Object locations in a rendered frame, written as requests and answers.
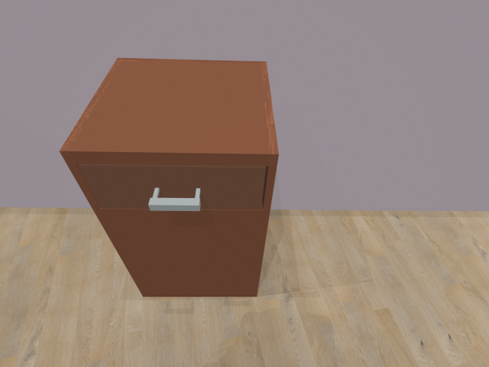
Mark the drawer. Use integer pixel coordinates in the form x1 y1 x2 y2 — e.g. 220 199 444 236
79 164 266 209

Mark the handle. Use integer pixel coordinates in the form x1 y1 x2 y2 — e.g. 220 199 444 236
148 188 201 211

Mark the cabinet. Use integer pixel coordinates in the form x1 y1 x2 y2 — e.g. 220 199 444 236
60 58 279 297

